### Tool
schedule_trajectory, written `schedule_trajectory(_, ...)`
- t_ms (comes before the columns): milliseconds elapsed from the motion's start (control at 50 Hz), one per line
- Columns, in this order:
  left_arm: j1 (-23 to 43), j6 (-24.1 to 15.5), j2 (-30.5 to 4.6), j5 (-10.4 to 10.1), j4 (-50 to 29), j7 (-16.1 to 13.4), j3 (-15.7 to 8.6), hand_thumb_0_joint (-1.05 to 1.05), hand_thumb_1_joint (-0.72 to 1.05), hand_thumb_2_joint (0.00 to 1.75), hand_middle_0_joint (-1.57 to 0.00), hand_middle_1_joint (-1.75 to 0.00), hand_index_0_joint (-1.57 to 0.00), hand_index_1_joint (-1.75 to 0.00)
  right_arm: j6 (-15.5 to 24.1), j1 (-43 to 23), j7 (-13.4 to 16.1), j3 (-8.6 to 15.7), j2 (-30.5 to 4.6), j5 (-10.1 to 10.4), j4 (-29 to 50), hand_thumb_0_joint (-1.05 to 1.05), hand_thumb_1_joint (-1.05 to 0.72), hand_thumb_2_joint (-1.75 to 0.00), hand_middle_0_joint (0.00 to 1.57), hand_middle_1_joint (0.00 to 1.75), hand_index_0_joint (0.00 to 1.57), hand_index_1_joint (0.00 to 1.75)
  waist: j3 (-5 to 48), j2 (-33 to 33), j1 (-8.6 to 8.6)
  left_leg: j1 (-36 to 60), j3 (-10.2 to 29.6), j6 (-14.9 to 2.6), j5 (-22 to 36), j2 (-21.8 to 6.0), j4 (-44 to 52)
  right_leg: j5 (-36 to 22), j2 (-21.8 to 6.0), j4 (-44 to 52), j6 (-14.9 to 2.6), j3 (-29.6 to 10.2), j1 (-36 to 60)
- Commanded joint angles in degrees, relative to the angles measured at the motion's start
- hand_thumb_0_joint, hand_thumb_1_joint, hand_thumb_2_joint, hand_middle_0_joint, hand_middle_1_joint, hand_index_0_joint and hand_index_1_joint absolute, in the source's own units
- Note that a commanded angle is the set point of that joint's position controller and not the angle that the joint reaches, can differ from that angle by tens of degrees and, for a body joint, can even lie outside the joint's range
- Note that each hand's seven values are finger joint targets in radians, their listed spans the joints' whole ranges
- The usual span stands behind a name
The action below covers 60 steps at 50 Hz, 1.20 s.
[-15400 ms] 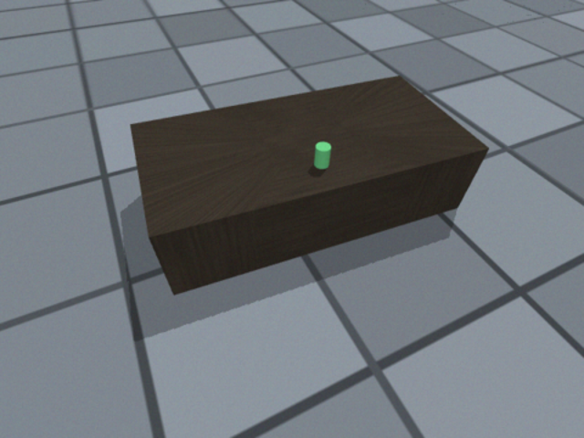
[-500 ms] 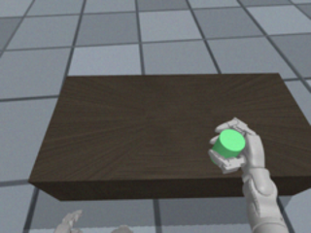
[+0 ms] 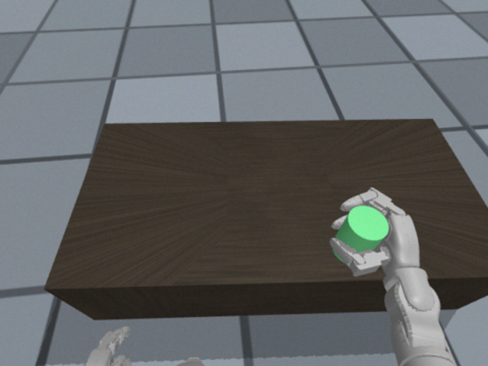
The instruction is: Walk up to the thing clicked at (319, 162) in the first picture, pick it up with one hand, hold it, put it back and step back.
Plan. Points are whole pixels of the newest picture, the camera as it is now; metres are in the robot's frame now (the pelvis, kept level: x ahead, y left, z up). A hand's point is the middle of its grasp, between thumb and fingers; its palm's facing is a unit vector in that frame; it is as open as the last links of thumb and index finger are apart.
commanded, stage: hold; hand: right
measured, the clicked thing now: (358, 236) +0.33 -0.16 +0.04
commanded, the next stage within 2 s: crouch in 1.94 s
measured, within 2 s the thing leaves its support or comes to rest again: neither
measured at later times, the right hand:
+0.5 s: hand (353, 234) +0.33 -0.16 +0.04, palm faces -0.04 +1.00 +0.01, open 8.5 cm
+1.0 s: hand (351, 235) +0.33 -0.15 +0.04, palm faces -0.05 +1.00 +0.01, open 8.5 cm
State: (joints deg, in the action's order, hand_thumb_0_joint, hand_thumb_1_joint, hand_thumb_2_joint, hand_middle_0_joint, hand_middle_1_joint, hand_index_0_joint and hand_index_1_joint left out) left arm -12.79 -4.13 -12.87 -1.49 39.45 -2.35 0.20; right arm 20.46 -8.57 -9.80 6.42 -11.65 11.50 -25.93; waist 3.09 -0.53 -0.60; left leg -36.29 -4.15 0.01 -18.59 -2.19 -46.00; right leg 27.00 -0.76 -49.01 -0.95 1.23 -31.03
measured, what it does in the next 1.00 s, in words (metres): stands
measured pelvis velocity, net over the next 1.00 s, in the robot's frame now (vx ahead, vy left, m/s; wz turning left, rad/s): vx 0.00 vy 0.00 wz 0.00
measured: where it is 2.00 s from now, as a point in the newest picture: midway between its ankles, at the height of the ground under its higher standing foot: outside the picture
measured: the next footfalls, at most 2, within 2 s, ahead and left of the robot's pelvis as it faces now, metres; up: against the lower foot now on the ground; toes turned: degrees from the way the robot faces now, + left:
none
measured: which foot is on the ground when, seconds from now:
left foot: down 0.00-1.00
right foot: down 0.00-1.00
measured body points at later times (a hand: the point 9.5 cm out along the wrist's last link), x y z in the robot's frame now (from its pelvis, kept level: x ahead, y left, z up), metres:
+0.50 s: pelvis +0.00 +0.00 +0.00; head +0.06 +0.00 +0.45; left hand +0.13 +0.24 -0.11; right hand +0.33 -0.21 +0.04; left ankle +0.04 +0.12 -0.70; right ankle -0.03 -0.11 -0.70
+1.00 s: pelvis +0.00 +0.00 +0.00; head +0.05 -0.01 +0.44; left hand +0.13 +0.25 -0.11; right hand +0.33 -0.21 +0.04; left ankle +0.04 +0.12 -0.70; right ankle -0.03 -0.11 -0.70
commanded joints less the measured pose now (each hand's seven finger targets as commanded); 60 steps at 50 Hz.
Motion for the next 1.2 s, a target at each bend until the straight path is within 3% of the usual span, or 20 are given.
schedule_trajectory(0, 1.43, -2.76, -7.83, -0.08, -6.99, -0.83, -2.4, 0.0, 0.87, 0.92, -0.19, -0.3, -0.19, -0.31, 4.71, -16.91, -0.47, 1.91, -6.69, 1.3, 14.86, 0.0, -0.37, -1.31, 1.37, 1.44, 1.38, 1.44, 16.35, 0.34, -0.44, 13.91, 1.64, -1.34, 12.5, 1.41, 4.67, -16.52, 0.62, 8.04, 0.58, -2.28, 2.85)
schedule_trajectory(40, 1.17, -2.56, -7.65, 0.0, -7.0, -0.92, -2.31, 0.0, 0.87, 0.92, -0.19, -0.3, -0.19, -0.31, 4.75, -16.86, 0.06, 3.57, -8.05, 1.29, 15.53, 0.0, -0.35, -1.32, 1.37, 1.45, 1.39, 1.45, 16.95, 0.03, 0.17, 15.18, 1.84, -1.29, 11.75, 1.27, 5.31, -15.4, 0.76, 8.31, 0.49, -2.11, 2.95)
schedule_trajectory(140, 0.83, -2.73, -7.73, 0.15, -6.5, -0.91, -2.31, 0.0, 0.87, 0.92, -0.19, -0.3, -0.19, -0.31, 5.07, -16.36, -0.5, 2.06, -6.76, 1.14, 13.64, 0.0, -0.35, -1.32, 1.38, 1.46, 1.4, 1.46, 17.11, -0.13, -0.48, 14.54, 1.93, -1.55, 14.37, 1.13, 4.14, -18.01, 0.76, 7.41, 0.7, -2.03, 2.81)
schedule_trajectory(160, 0.75, -2.68, -7.96, 0.03, -6.46, -0.98, -2.39, 0.0, 0.87, 0.92, -0.19, -0.3, -0.19, -0.31, 5.32, -17.74, -0.55, 3.57, -8.54, 1.2, 14.86, 0.0, -0.35, -1.31, 1.38, 1.45, 1.39, 1.45, 17.21, -0.79, -0.04, 14.2, 1.98, -1.57, 14.09, 1.19, 3.92, -18.22, 0.65, 7.47, 0.76, -2.13, 3.02)
schedule_trajectory(240, -0.48, -2.63, -8.11, 0.06, -6.31, -0.75, -2.66, 0.0, 0.88, 0.93, -0.19, -0.3, -0.19, -0.31, 5.39, -15.32, -1.08, 3.23, -7.19, 1.36, 12.36, 0.0, -0.32, -1.33, 1.39, 1.47, 1.41, 1.47, 18.75, -0.15, -0.32, 14.27, 1.72, -1.93, 16.83, 1.34, 2.76, -22.25, 0.48, 6.97, 1.28, -2.51, 3.7)
schedule_trajectory(260, 0.1, -2.75, -8.0, 0.16, -6.56, -0.61, -2.64, 0.0, 0.88, 0.92, -0.2, -0.3, -0.19, -0.31, 5.49, -15.76, -1.38, 1.68, -5.82, 1.54, 12.94, 0.0, -0.35, -1.33, 1.38, 1.46, 1.4, 1.46, 16.8, -0.39, -0.73, 13.37, 1.45, -1.82, 16.04, 1.43, 2.79, -21.87, 0.34, 7.31, 1.29, -2.7, 2.65)
schedule_trajectory(340, 0.07, -2.69, -8.08, 0.06, -6.78, -0.53, -2.73, 0.0, 0.88, 0.93, -0.2, -0.3, -0.19, -0.31, 5.54, -15.33, -1.37, 2.74, -6.92, 1.48, 14.33, 0.0, -0.36, -1.33, 1.4, 1.47, 1.41, 1.47, 18.49, 0.55, 0.01, 14.92, 1.94, -1.7, 15.88, 1.19, 3.17, -20.02, 0.69, 6.88, 0.89, -2.24, 2.57)
schedule_trajectory(380, -0.45, -2.69, -8.18, 0.04, -6.34, -0.54, -2.72, 0.0, 0.88, 0.93, -0.2, -0.3, -0.19, -0.31, 5.04, -16.11, -1.64, 1.34, -5.05, 1.81, 11.51, 0.0, -0.34, -1.33, 1.38, 1.47, 1.4, 1.47, 16.87, 1.41, -1.29, 13.71, 1.48, -1.8, 15.34, 1.38, 3.27, -19.94, 0.45, 7.43, 0.99, -2.7, 2.15)
schedule_trajectory(460, 0.47, -2.44, -8.05, 0.14, -6.78, -0.55, -2.72, 0.0, 0.88, 0.92, -0.19, -0.3, -0.19, -0.31, 5.85, -17.84, -1.1, 3.79, -8.55, 1.22, 15.56, 0.0, -0.34, -1.32, 1.38, 1.46, 1.39, 1.46, 18.53, -0.62, 0.55, 14.8, 1.93, -1.63, 13.3, 1.14, 3.78, -17.75, 0.69, 7.35, 0.77, -2.28, 2.62)
schedule_trajectory(500, 0.02, -2.76, -7.88, 0.06, -6.96, -0.41, -2.76, 0.0, 0.89, 0.92, -0.19, -0.3, -0.19, -0.31, 5.54, -16.63, -1.24, 1.53, -5.85, 1.41, 15.39, 0.0, -0.34, -1.34, 1.4, 1.48, 1.41, 1.48, 19.24, 0.59, -0.24, 15.18, 1.86, -1.61, 14.63, 1.21, 3.54, -18.53, 0.76, 7.26, 0.81, -2.24, 3.01)
schedule_trajectory(520, 0.27, -2.76, -7.79, 0.04, -6.17, -0.47, -2.53, 0.0, 0.89, 0.92, -0.19, -0.31, -0.19, -0.31, 5.1, -15.69, -1.15, 1.54, -4.92, 1.45, 9.61, 0.0, -0.35, -1.33, 1.39, 1.47, 1.41, 1.47, 15.35, 2.53, -1.15, 13.74, 1.66, -1.41, 15.03, 1.24, 3.54, -18.65, 0.67, 6.91, 0.65, -2.24, 1.19)
schedule_trajectory(560, -0.43, -2.71, -8.06, 0.12, -6.11, -0.49, -2.69, 0.0, 0.88, 0.92, -0.19, -0.3, -0.19, -0.31, 5.96, -19.42, -0.86, 3.73, -8.71, 1.03, 15.36, 0.0, -0.34, -1.34, 1.39, 1.48, 1.41, 1.48, 19.8, -0.36, -0.06, 15.15, 2.14, -1.73, 16.77, 1.05, 2.69, -20.39, 0.73, 6.43, 0.84, -2.26, 2.65)
schedule_trajectory(620, 0.1, -2.56, -8.05, 0.09, -6.57, -0.45, -2.74, 0.0, 0.88, 0.92, -0.19, -0.3, -0.19, -0.31, 5.48, -16.76, -1.1, 1.85, -5.87, 1.36, 13.18, 0.0, -0.33, -1.32, 1.38, 1.46, 1.4, 1.46, 17.4, 0.28, -0.51, 13.41, 1.9, -1.59, 14.17, 1.31, 3.29, -18.34, 0.64, 6.72, 0.68, -2.29, 2.18)
schedule_trajectory(760, 0.28, -2.93, -8.11, 0.01, -6.23, -0.48, -2.58, 0.0, 0.89, 0.92, -0.19, -0.3, -0.19, -0.31, 5.05, -16.41, -0.79, 2.29, -6.24, 1.35, 10.74, 0.0, -0.33, -1.33, 1.39, 1.47, 1.41, 1.47, 14.82, 2.04, -0.75, 12.62, 1.53, -1.47, 12.31, 1.49, 3.66, -16.67, 0.37, 7.55, 0.68, -2.61, 0.82)
schedule_trajectory(780, -0.26, -3.0, -8.14, 0.17, -6.06, -0.39, -2.82, 0.0, 0.88, 0.92, -0.19, -0.3, -0.19, -0.31, 5.82, -18.97, -0.66, 3.57, -8.13, 1.25, 14.88, 0.0, -0.31, -1.34, 1.39, 1.48, 1.41, 1.48, 18.37, 0.39, -0.1, 13.9, 1.93, -1.71, 13.78, 1.23, 3.08, -17.82, 0.49, 7.14, 0.79, -2.5, 1.5)
schedule_trajectory(820, 0.48, -2.87, -7.72, 0.11, -6.4, -0.44, -2.4, 0.0, 0.89, 0.92, -0.2, -0.3, -0.19, -0.31, 5.63, -17.31, -0.78, 2.51, -6.39, 1.31, 11.09, 0.0, -0.33, -1.34, 1.39, 1.47, 1.41, 1.47, 14.92, 1.51, -0.83, 12.74, 2.04, -1.43, 12.04, 1.15, 3.66, -15.41, 0.63, 6.74, 0.34, -2.16, 0.11)
schedule_trajectory(840, -0.25, -3.15, -8.19, 0.17, -6.55, -0.46, -2.73, 0.0, 0.88, 0.92, -0.19, -0.3, -0.19, -0.31, 6.22, -20.54, -0.87, 2.85, -7.49, 1.43, 16.16, 0.0, -0.3, -1.33, 1.37, 1.47, 1.4, 1.47, 19.42, -0.51, -0.29, 13.53, 2.09, -1.77, 13.64, 1.2, 2.86, -17.82, 0.51, 6.97, 0.79, -2.45, 2.29)
schedule_trajectory(900, -0.27, -3.04, -8.26, 0.14, -6.45, -0.57, -2.7, 0.0, 0.89, 0.92, -0.2, -0.3, -0.19, -0.31, 6.0, -19.83, -1.03, 1.43, -6.41, 1.11, 14.27, 0.0, -0.32, -1.33, 1.38, 1.47, 1.4, 1.47, 18.96, -0.42, -0.65, 13.22, 2.02, -1.79, 13.67, 1.29, 2.95, -18.07, 0.53, 6.99, 0.91, -2.52, 2.79)
schedule_trajectory(1100, 0.62, -3.18, -8.16, 0.2, -6.26, -0.39, -2.59, 0.0, 0.9, 0.92, -0.19, -0.3, -0.19, -0.3, 5.8, -18.14, -0.58, 2.13, -6.55, 1.21, 11.53, 0.0, -0.31, -1.33, 1.38, 1.47, 1.4, 1.47, 15.7, 0.79, -0.5, 12.23, 1.91, -1.43, 11.75, 1.39, 3.48, -15.8, 0.47, 7.01, 0.56, -2.31, 0.72)
schedule_trajectory(1180, -0.34, -3.29, -8.05, 0.35, -6.03, -0.42, -2.62, 0.0, 0.89, 0.92, -0.19, -0.3, -0.19, -0.3, 6.43, -17.77, -0.68, 2.04, -6.23, 1.08, 12.72, 0.0, -0.29, -1.33, 1.37, 1.46, 1.39, 1.46, 19.74, 0.31, -0.42, 13.64, 1.95, -1.78, 15.26, 1.24, 2.26, -19.51, 0.59, 6.21, 0.87, -2.4, 2.14)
